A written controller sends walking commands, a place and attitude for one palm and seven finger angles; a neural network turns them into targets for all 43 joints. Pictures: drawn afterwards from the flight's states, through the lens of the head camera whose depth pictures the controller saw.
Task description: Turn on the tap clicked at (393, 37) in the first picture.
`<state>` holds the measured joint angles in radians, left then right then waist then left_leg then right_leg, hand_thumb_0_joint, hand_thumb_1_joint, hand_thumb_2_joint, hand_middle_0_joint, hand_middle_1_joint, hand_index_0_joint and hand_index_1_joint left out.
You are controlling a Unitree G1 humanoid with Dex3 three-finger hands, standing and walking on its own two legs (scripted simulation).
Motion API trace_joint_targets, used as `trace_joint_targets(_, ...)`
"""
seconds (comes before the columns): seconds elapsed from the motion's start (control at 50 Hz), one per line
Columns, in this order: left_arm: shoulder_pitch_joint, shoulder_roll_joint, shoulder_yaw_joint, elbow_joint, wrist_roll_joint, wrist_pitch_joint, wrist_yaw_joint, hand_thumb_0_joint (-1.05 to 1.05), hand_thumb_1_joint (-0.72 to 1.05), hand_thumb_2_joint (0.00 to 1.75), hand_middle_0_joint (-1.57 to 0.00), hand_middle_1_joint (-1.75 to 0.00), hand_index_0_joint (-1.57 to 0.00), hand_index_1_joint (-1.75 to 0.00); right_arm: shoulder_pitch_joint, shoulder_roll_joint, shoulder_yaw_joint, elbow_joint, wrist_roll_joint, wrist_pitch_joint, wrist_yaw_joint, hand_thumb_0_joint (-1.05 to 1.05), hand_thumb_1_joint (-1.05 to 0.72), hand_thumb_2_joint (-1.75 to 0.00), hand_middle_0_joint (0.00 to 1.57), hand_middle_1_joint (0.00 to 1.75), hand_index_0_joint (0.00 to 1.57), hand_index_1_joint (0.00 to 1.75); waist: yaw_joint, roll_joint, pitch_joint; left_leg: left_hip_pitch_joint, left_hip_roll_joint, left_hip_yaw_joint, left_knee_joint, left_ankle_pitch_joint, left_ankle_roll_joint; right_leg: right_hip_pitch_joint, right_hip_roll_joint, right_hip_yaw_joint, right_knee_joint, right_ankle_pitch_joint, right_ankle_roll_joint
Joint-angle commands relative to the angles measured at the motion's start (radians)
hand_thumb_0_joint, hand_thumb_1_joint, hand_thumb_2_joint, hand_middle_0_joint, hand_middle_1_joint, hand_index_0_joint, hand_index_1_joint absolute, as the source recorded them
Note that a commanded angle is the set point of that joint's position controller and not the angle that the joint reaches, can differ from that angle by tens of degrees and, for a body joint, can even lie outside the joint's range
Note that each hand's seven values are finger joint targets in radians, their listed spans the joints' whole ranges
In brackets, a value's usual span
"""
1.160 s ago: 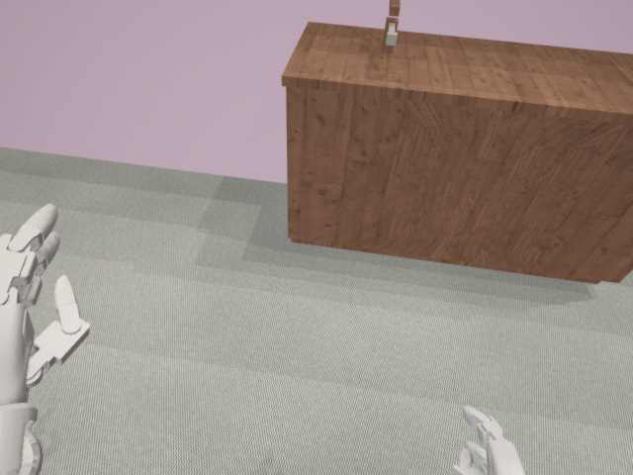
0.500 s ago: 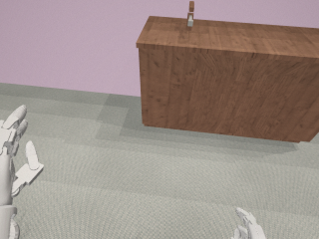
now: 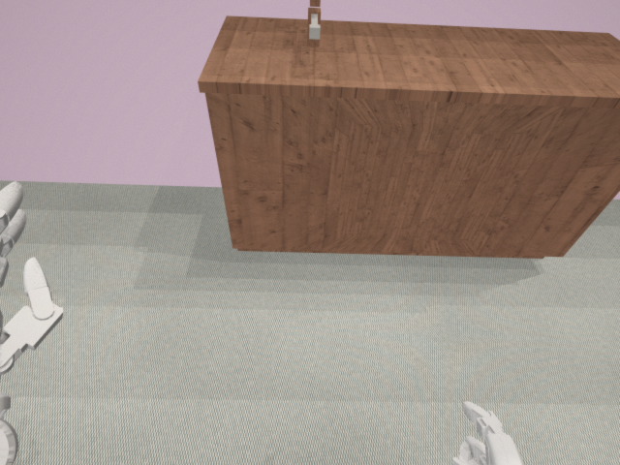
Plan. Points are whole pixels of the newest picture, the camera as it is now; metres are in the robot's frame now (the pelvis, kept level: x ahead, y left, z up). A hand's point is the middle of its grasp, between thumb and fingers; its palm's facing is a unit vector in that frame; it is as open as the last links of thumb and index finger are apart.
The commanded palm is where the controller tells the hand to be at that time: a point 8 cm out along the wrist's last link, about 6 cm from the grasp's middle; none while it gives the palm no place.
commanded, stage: walk to a spot facing it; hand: left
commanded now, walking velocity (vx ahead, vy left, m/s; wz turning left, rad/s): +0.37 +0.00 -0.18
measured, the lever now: (314, 31) +1.10 +0.06 +0.11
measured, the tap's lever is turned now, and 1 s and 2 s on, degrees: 0 0 0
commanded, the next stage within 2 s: turn to face it in 0.52 s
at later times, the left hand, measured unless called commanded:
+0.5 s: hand (204, 186) +0.37 +0.15 +0.19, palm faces +0.34 -0.79 -0.51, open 7.4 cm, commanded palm +0.31 +0.21 +0.19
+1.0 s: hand (223, 123) +0.47 +0.15 +0.21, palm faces +0.41 -0.80 -0.44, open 7.4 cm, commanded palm +0.43 +0.19 +0.19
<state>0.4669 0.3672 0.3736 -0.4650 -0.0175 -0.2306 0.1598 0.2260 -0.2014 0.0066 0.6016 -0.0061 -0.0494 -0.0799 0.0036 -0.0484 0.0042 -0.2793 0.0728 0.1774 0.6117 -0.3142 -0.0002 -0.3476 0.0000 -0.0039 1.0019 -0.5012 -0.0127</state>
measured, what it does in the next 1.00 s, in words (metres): walks ahead: right foot, then left foot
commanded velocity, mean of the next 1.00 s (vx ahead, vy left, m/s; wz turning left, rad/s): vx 0.18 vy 0.00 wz -0.05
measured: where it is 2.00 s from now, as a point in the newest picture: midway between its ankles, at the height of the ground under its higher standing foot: outside the picture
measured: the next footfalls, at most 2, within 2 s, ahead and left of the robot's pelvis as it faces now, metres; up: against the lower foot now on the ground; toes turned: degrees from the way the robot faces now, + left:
right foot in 0.24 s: +0.20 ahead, -0.15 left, +0.00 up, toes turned -14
left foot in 0.70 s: +0.35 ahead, +0.07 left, +0.00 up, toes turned +13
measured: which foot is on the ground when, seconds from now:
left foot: down 0.00-0.24, up 0.26-0.68, down 0.70-1.00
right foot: up 0.00-0.22, down 0.24-0.70, up 0.72-1.00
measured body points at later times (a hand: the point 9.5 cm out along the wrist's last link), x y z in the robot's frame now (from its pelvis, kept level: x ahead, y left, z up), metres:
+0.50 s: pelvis +0.15 -0.07 +0.01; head +0.19 -0.08 +0.46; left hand +0.35 +0.19 +0.22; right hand +0.29 -0.34 -0.09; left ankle +0.21 +0.07 -0.65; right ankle +0.16 -0.14 -0.72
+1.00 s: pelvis +0.26 -0.08 +0.01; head +0.28 -0.09 +0.45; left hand +0.45 +0.19 +0.23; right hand +0.46 -0.25 -0.07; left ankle +0.31 +0.06 -0.72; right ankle +0.29 -0.19 -0.71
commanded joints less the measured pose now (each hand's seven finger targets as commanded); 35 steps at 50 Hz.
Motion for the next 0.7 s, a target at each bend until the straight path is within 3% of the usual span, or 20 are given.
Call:
trace_joint_targets(0.0,-0.11,0.138,0.041,-0.26,0.011,-0.05,0.005,0.0,0.9,0.9,-0.2,-0.3,-0.2,-0.3,-0.077,-0.111,-0.041,-0.123,0.002,-0.075,-0.002,0.0,-0.9,-0.9,0.2,0.3,0.2,0.3,-0.019,0.204,-0.017,0.299,0.344,-0.377,-0.335,0.155,0.211,-0.416,-0.097,-0.015,0.174,0.049,0.019)
trace_joint_targets(0.02,-0.107,0.156,0.059,-0.294,0.015,-0.047,0.007,0.0,0.9,0.9,-0.2,-0.3,-0.2,-0.3,-0.073,-0.114,-0.044,-0.123,0.003,-0.081,-0.002,0.0,-0.9,-0.9,0.2,0.3,0.2,0.3,-0.013,0.221,-0.043,0.316,0.313,-0.293,-0.32,0.217,0.186,-0.388,-0.1,-0.046,0.11,0.08,0.021)
trace_joint_targets(0.06,-0.061,0.145,0.069,-0.278,0.015,-0.037,0.005,0.0,0.9,0.9,-0.2,-0.3,-0.2,-0.3,-0.077,-0.109,-0.04,-0.13,-0.003,-0.085,-0.002,0.0,-0.9,-0.9,0.2,0.3,0.2,0.3,-0.008,0.268,-0.03,0.213,0.294,-0.182,-0.34,0.215,0.159,-0.273,-0.107,-0.094,-0.05,0.126,0.025)
trace_joint_targets(0.12,-0.04,0.158,0.102,-0.229,0.01,-0.029,0.005,0.0,0.9,0.9,-0.2,-0.3,-0.2,-0.3,-0.079,-0.112,-0.04,-0.143,-0.007,-0.086,-0.003,0.0,-0.9,-0.9,0.2,0.3,0.2,0.3,-0.016,0.297,-0.02,0.121,0.25,-0.058,-0.308,0.223,0.114,-0.064,-0.049,-0.202,-0.285,0.194,0.026)
trace_joint_targets(0.16,-0.037,0.164,0.118,-0.189,0.005,-0.024,0.0,0.0,0.9,0.9,-0.2,-0.3,-0.2,-0.3,-0.09,-0.109,-0.045,-0.14,-0.002,-0.077,-0.005,0.0,-0.9,-0.9,0.2,0.3,0.2,0.3,0.0,0.246,-0.063,0.066,0.227,-0.007,-0.134,0.242,0.099,0.12,-0.006,-0.252,-0.409,0.265,0.021)
trace_joint_targets(0.18,-0.04,0.163,0.115,-0.178,0.004,-0.016,-0.001,0.0,0.9,0.9,-0.2,-0.3,-0.2,-0.3,-0.091,-0.105,-0.046,-0.138,0.003,-0.072,-0.005,0.0,-0.9,-0.9,0.2,0.3,0.2,0.3,0.012,0.188,-0.105,0.005,0.188,0.028,0.02,0.236,0.083,0.252,0.006,-0.248,-0.449,0.285,0.012)
trace_joint_targets(0.2,-0.058,0.182,0.121,-0.189,0.008,-0.012,0.001,0.0,0.9,0.9,-0.2,-0.3,-0.2,-0.3,-0.083,-0.092,-0.049,-0.14,0.011,-0.069,-0.001,0.0,-0.9,-0.9,0.2,0.3,0.2,0.3,0.018,0.039,-0.15,-0.108,0.127,0.042,0.272,0.176,0.06,0.369,-0.08,-0.1,-0.509,0.255,-0.038)
trace_joint_targets(0.22,-0.025,0.213,0.145,-0.16,0.01,-0.005,0.005,0.0,0.9,0.9,-0.2,-0.3,-0.2,-0.3,-0.094,-0.067,-0.046,-0.156,0.013,-0.064,0.003,0.0,-0.9,-0.9,0.2,0.3,0.2,0.3,0.02,-0.229,-0.171,-0.358,-0.008,0.034,0.577,-0.151,0.024,0.466,-0.32,0.365,-0.61,0.312,-0.158)
trace_joint_targets(0.24,-0.069,0.249,0.196,-0.208,-0.013,-0.021,0.006,0.0,0.9,0.9,-0.2,-0.3,-0.2,-0.3,-0.136,-0.092,-0.042,-0.169,0.001,-0.073,0.011,0.0,-0.9,-0.9,0.2,0.3,0.2,0.3,0.034,-0.209,-0.162,-0.432,0.0,-0.121,0.706,-0.239,0.014,0.402,-0.423,0.55,-0.697,0.255,-0.203)
trace_joint_targets(0.26,-0.057,0.254,0.199,-0.22,-0.017,-0.036,-0.002,0.0,0.9,0.9,-0.2,-0.3,-0.2,-0.3,-0.099,-0.097,-0.049,-0.13,0.002,-0.07,0.022,0.0,-0.9,-0.9,0.2,0.3,0.2,0.3,0.015,-0.157,-0.159,-0.441,0.026,-0.192,0.779,-0.191,0.004,0.368,-0.439,0.54,-0.721,0.118,-0.207)
trace_joint_targets(0.28,-0.025,0.248,0.196,-0.242,-0.016,-0.044,-0.006,0.0,0.9,0.9,-0.2,-0.3,-0.2,-0.3,-0.108,-0.096,-0.048,-0.121,0.006,-0.058,0.028,0.0,-0.9,-0.9,0.2,0.3,0.2,0.3,0.01,-0.109,-0.141,-0.473,0.049,-0.21,0.815,-0.133,-0.007,0.351,-0.445,0.47,-0.709,0.113,-0.21)
trace_joint_targets(0.32,-0.012,0.234,0.194,-0.281,-0.006,-0.057,-0.005,0.0,0.9,0.9,-0.2,-0.3,-0.2,-0.3,-0.13,-0.089,-0.042,-0.104,0.009,-0.031,0.028,0.0,-0.9,-0.9,0.2,0.3,0.2,0.3,-0.002,-0.026,-0.135,-0.468,0.074,-0.205,0.796,-0.061,-0.028,0.302,-0.393,0.245,-0.685,0.272,-0.175)
trace_joint_targets(0.42,0.03,0.205,0.175,-0.275,-0.011,-0.06,0.012,0.0,0.9,0.9,-0.2,-0.3,-0.2,-0.3,-0.108,-0.098,-0.058,-0.112,0.004,-0.017,0.012,0.0,-0.9,-0.9,0.2,0.3,0.2,0.3,-0.017,-0.016,-0.097,-0.391,0.081,-0.137,0.471,0.038,-0.027,0.24,-0.356,0.001,-0.688,0.491,-0.139)
trace_joint_targets(0.46,0.047,0.196,0.168,-0.259,-0.011,-0.054,0.021,0.0,0.9,0.9,-0.2,-0.3,-0.2,-0.3,-0.087,-0.091,-0.055,-0.128,0.002,-0.02,0.012,0.0,-0.9,-0.9,0.2,0.3,0.2,0.3,-0.001,-0.045,-0.09,-0.337,0.062,-0.07,0.31,0.062,-0.018,0.258,-0.344,-0.067,-0.672,0.558,-0.125)
trace_joint_targets(0.5,0.041,0.18,0.152,-0.254,-0.01,-0.048,0.031,0.0,0.9,0.9,-0.2,-0.3,-0.2,-0.3,-0.078,-0.086,-0.057,-0.146,0.001,-0.028,0.01,0.0,-0.9,-0.9,0.2,0.3,0.2,0.3,0.012,-0.084,-0.077,-0.307,0.038,-0.024,0.205,0.063,-0.013,0.283,-0.345,-0.089,-0.652,0.613,-0.115)
trace_joint_targets(0.58,-0.034,0.176,0.119,-0.282,0.001,-0.041,0.045,0.0,0.9,0.9,-0.2,-0.3,-0.2,-0.3,-0.074,-0.08,-0.058,-0.168,-0.002,-0.041,0.001,0.0,-0.9,-0.9,0.2,0.3,0.2,0.3,0.023,-0.088,-0.04,-0.198,0.012,0.018,0.102,0.045,0.0,0.244,-0.363,-0.103,-0.599,0.641,-0.109)
trace_joint_targets(0.62,-0.097,0.169,0.092,-0.3,0.002,-0.043,0.05,0.0,0.9,0.9,-0.2,-0.3,-0.2,-0.3,-0.059,-0.084,-0.056,-0.159,0.0,-0.045,-0.005,0.0,-0.9,-0.9,0.2,0.3,0.2,0.3,-0.004,-0.045,-0.076,-0.059,-0.029,0.03,-0.021,0.097,0.005,0.23,-0.328,-0.127,-0.464,0.721,-0.089)
trace_joint_targets(0.64,-0.125,0.178,0.088,-0.319,0.0,-0.048,0.05,0.0,0.9,0.9,-0.2,-0.3,-0.2,-0.3,-0.047,-0.086,-0.057,-0.158,-0.001,-0.046,-0.012,0.0,-0.9,-0.9,0.2,0.3,0.2,0.3,-0.026,0.005,-0.117,0.091,-0.056,0.048,-0.102,0.181,0.014,0.178,-0.272,-0.152,-0.331,0.725,-0.057)
trace_joint_targets(0.66,-0.152,0.186,0.093,-0.351,0.0,-0.066,0.049,0.0,0.9,0.9,-0.2,-0.3,-0.2,-0.3,-0.048,-0.104,-0.061,-0.165,0.002,-0.05,-0.015,0.0,-0.9,-0.9,0.2,0.3,0.2,0.3,-0.032,0.148,-0.174,0.261,0.032,-0.094,-0.153,0.304,0.058,0.073,-0.204,-0.164,-0.147,0.593,-0.011)
trace_joint_targets(0.68,-0.163,0.187,0.101,-0.365,-0.01,-0.079,0.047,0.0,0.9,0.9,-0.2,-0.3,-0.2,-0.3,-0.063,-0.125,-0.063,-0.165,0.002,-0.054,-0.009,0.0,-0.9,-0.9,0.2,0.3,0.2,0.3,-0.008,0.355,-0.222,0.402,0.283,-0.425,-0.174,0.613,0.178,-0.122,-0.074,-0.131,0.062,0.051,0.025)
